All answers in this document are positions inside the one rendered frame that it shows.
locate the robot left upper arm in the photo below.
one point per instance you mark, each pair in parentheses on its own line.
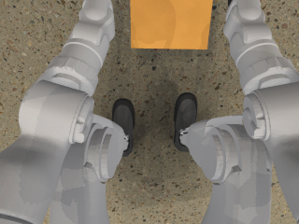
(53,117)

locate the robot left forearm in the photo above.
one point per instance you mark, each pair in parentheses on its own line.
(84,52)

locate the robot right forearm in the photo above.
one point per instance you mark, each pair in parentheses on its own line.
(254,50)

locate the robot right shin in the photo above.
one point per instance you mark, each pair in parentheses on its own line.
(197,131)

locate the right robot foot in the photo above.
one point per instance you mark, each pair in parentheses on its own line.
(184,116)

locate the carton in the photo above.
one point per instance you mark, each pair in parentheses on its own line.
(170,24)

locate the robot right upper arm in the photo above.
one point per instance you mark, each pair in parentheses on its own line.
(271,114)

